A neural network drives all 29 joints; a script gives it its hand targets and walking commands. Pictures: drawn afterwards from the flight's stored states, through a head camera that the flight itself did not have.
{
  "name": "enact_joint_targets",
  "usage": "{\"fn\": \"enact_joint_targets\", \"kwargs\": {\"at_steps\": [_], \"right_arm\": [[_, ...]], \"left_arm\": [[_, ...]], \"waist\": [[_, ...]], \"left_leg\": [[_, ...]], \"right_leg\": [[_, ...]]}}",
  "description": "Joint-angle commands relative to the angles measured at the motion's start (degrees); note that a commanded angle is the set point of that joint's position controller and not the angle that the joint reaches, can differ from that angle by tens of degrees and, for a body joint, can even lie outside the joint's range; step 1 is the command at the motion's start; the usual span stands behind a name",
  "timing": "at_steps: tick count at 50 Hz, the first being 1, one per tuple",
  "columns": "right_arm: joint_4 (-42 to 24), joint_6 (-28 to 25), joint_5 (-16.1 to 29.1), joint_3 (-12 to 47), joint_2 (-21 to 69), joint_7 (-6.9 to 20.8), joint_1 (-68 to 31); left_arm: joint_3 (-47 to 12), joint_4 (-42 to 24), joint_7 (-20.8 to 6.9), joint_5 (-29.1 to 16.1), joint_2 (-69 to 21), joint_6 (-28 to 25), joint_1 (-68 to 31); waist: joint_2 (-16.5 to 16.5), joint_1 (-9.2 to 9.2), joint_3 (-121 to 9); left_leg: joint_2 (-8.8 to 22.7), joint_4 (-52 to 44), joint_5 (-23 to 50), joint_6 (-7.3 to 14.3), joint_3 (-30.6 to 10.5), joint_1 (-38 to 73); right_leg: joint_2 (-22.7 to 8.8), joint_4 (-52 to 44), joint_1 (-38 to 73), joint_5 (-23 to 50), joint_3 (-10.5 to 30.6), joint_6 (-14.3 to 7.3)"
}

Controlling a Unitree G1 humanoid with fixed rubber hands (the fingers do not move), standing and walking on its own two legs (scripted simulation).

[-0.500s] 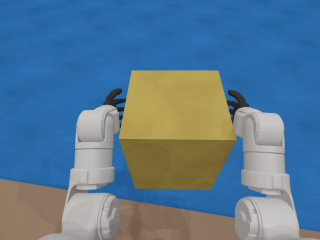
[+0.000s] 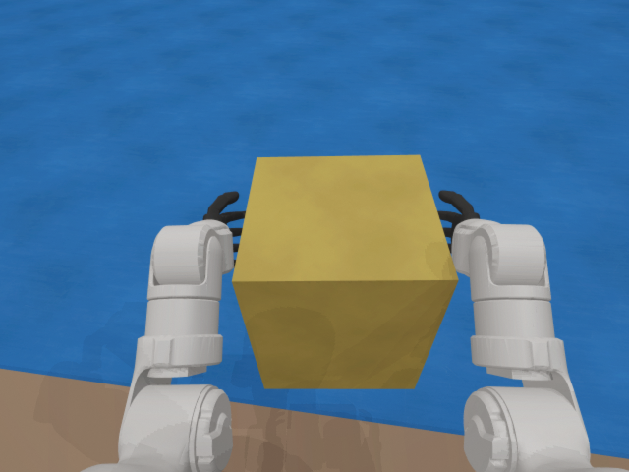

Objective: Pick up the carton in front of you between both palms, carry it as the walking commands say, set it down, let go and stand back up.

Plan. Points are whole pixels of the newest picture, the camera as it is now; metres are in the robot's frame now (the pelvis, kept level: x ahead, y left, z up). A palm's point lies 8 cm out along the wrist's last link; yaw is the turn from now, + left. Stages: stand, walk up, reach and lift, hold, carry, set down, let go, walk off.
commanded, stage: carry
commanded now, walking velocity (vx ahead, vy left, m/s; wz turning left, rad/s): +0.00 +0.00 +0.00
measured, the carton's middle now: (338, 277) +0.36 +0.00 +0.06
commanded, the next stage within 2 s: none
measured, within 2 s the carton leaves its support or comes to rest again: neither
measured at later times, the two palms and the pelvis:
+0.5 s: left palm (215, 266) +0.32 +0.14 +0.14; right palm (485, 265) +0.32 -0.16 +0.14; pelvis -0.04 -0.01 +0.00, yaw +0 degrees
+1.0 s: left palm (216, 266) +0.32 +0.14 +0.14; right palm (487, 270) +0.31 -0.16 +0.13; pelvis -0.03 -0.01 +0.00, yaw +0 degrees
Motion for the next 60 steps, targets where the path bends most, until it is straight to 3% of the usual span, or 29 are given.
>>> {"fn": "enact_joint_targets", "kwargs": {"at_steps": [1,9,17,42,44,46,48,50,52,53,55,56,57,58,59,60], "right_arm": [[-5.83,-1.46,24.4,34.15,63.7,13.26,-43.07],[-3.54,-1.65,23.99,32.94,63.74,13.43,-42.97],[-2.02,-1.9,23.69,31.82,63.72,13.36,-43.18],[-2.7,-1.86,23.86,31.69,63.7,12.89,-43.46],[-3.01,-1.92,23.9,31.83,63.65,12.9,-43.74],[-3.08,-1.88,23.78,31.86,63.46,12.85,-43.83],[-3.33,-1.92,23.73,32.01,63.36,12.87,-44.86],[-3.33,-2.08,23.81,32.05,63.03,12.91,-44.55],[-3.7,-2.32,24.35,32.54,63.1,12.89,-44.85],[-4.04,-2.45,24.77,32.85,63.25,12.85,-45.04],[-4.3,-2.62,25.35,33.18,63.56,12.72,-45.1],[-4.07,-2.67,25.52,33.2,63.81,12.67,-44.92],[-3.33,-2.74,25.62,33.25,64.19,12.65,-44.29],[-2.33,-2.81,25.75,33.05,64.41,12.74,-43.81],[-1.9,-2.7,25.67,32.68,65.17,12.95,-43.27],[-1.73,-2.87,25.63,32.55,65.02,13.09,-45.24]], "left_arm": [[-33.36,-5.99,-14.07,-23.9,-63.69,-1.12,-41.92],[-32.16,-4.02,-14.32,-23.37,-63.4,-1.17,-41.94],[-30.96,-2.4,-14.37,-23.04,-63.36,-1.31,-42.02],[-30.87,-3.15,-14.04,-23.25,-63.75,-1.17,-42.38],[-31.0,-3.26,-14.04,-23.43,-63.75,-1.11,-42.61],[-31.08,-3.42,-14.04,-23.46,-63.72,-1.11,-43.33],[-30.97,-3.2,-14.04,-23.27,-63.48,-1.19,-44.18],[-30.65,-2.11,-14.13,-23.18,-63.31,-1.07,-43.2],[-30.14,-1.0,-14.17,-22.88,-62.95,-0.99,-42.37],[-29.77,-0.41,-14.15,-22.68,-62.7,-0.95,-41.69],[-28.79,0.89,-14.09,-22.1,-62.33,-0.9,-39.96],[-28.15,1.66,-14.08,-21.68,-62.15,-0.92,-38.88],[-27.46,2.54,-14.11,-21.25,-62.07,-0.97,-37.84],[-26.6,3.73,-14.11,-20.75,-61.7,-1.05,-36.02],[-25.97,4.79,-13.98,-19.53,-60.27,-1.5,-34.24],[-25.44,4.05,-13.92,-19.3,-60.55,-1.75,-35.15]], "waist": [[-1.12,-0.2,-27.09],[-1.34,-0.11,-24.75],[-1.41,-0.02,-23.52],[-1.15,-0.13,-24.57],[-0.46,-0.53,-24.08],[1.51,-1.62,-21.12],[5.34,-3.1,-16.3],[7.5,-3.9,-15.18],[6.62,-4.42,-17.25],[6.3,-4.46,-18.41],[6.6,-4.0,-19.68],[6.25,-2.98,-20.3],[4.43,-1.05,-22.0],[-1.44,1.64,-24.98],[-16.84,2.84,-25.41],[-17.18,3.04,-24.78]], "left_leg": [[7.84,-2.66,27.9,0.21,-5.42,4.46],[7.49,-5.05,17.84,0.61,-5.9,1.32],[7.47,-6.45,13.34,0.76,-6.19,-0.51],[7.74,-5.95,14.92,1.07,-6.81,-1.15],[7.58,-8.02,5.16,1.73,-7.49,-1.61],[9.0,-12.28,-8.66,4.34,-11.54,-1.53],[13.42,-17.41,-14.16,7.24,-18.7,1.07],[17.16,-17.16,-5.15,10.63,-23.03,7.01],[17.64,-13.34,11.94,11.72,-21.45,14.17],[17.09,-11.17,17.04,11.21,-19.62,15.7],[15.27,-7.92,18.71,9.08,-15.92,14.66],[13.63,-5.33,16.8,7.55,-12.89,11.51],[11.22,-0.3,17.17,5.05,-7.77,3.46],[8.16,10.77,16.12,1.98,-3.16,-7.68],[0.06,25.23,1.43,-1.99,2.19,-26.67],[-0.92,33.31,-8.74,-1.52,-2.4,-34.32]], "right_leg": [[-7.0,-1.07,15.05,25.62,6.96,-2.65],[-7.1,-4.03,14.17,18.41,7.81,-2.47],[-7.17,-5.74,13.39,14.61,8.21,-2.22],[-7.01,-5.95,12.48,14.09,8.09,-2.14],[-6.07,-6.54,11.02,2.86,7.46,-2.07],[-3.67,-4.24,5.18,-11.87,5.75,-1.46],[0.31,3.53,-4.04,-11.38,1.27,-0.59],[0.55,10.13,-12.44,-8.77,2.64,-0.79],[0.85,11.61,-16.92,-10.72,3.49,-1.16],[1.43,10.67,-16.7,-11.4,3.43,-1.29],[3.18,5.28,-12.24,-9.9,1.98,-1.65],[4.36,0.05,-6.16,-7.35,0.2,-1.85],[4.57,-5.74,6.89,-3.51,-0.26,-2.46],[-1.44,-9.39,22.46,-4.22,9.4,-4.19],[-16.68,-13.36,33.38,1.08,35.15,-10.32],[-18.93,-13.13,36.47,7.19,41.3,-14.26]]}}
